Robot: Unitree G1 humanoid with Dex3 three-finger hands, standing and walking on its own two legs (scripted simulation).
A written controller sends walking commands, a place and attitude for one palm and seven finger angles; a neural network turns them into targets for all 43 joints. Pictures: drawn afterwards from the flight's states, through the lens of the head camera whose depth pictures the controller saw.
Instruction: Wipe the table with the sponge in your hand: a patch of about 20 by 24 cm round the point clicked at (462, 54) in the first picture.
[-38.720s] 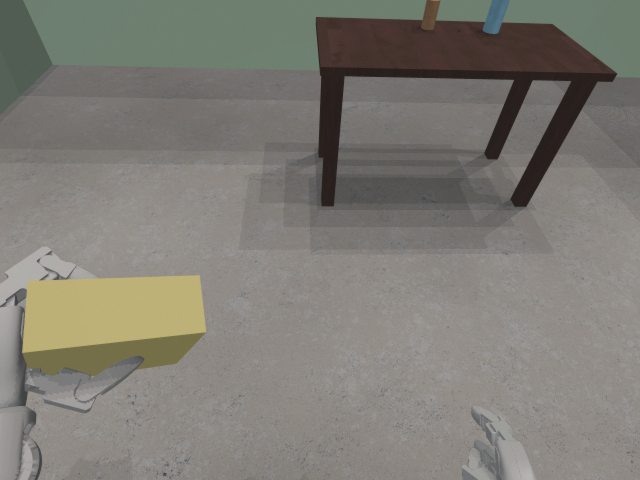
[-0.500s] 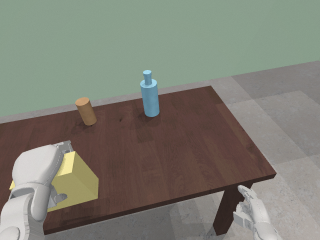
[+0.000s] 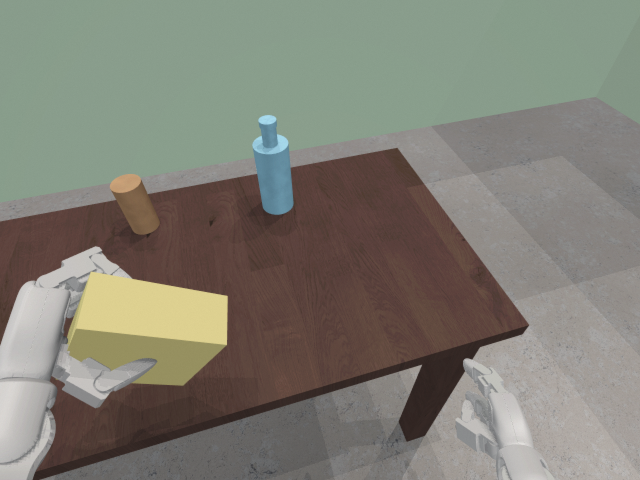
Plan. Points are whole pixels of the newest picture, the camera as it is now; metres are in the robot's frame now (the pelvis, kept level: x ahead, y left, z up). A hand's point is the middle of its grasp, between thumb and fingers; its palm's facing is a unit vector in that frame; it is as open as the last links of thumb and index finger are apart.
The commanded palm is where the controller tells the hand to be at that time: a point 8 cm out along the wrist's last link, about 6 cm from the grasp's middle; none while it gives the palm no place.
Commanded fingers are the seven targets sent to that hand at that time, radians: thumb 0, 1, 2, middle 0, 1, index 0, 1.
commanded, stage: step back with the hand held close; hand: left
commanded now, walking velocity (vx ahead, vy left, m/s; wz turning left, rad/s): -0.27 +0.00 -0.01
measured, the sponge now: (165, 339) +0.23 +0.20 +0.10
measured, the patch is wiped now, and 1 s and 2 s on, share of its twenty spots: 1.00 1.00 1.00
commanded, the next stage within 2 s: stop stepping back and stand still in 1.60 s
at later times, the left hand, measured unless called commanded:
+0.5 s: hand (53, 360) +0.17 +0.26 +0.16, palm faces +0.37 -0.84 -0.41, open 9.7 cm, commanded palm +0.12 +0.30 +0.18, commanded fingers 0.00 0.10 1.30 -1.20 -1.60 -1.20 -1.60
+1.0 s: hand (44, 399) +0.13 +0.25 +0.16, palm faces +0.40 -0.83 -0.39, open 9.7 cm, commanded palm +0.08 +0.29 +0.18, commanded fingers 0.00 0.10 1.30 -1.20 -1.60 -1.20 -1.60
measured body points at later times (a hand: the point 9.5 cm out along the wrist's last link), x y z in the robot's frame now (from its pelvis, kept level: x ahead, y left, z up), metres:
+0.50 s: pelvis -0.04 +0.02 -0.02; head -0.03 +0.04 +0.43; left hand +0.14 +0.30 +0.18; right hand +0.13 -0.21 -0.09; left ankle +0.02 +0.15 -0.73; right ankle +0.02 -0.13 -0.73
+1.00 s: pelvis -0.08 +0.01 -0.03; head -0.05 +0.03 +0.42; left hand +0.11 +0.29 +0.18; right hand +0.10 -0.23 -0.09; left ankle +0.02 +0.15 -0.73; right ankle +0.02 -0.13 -0.73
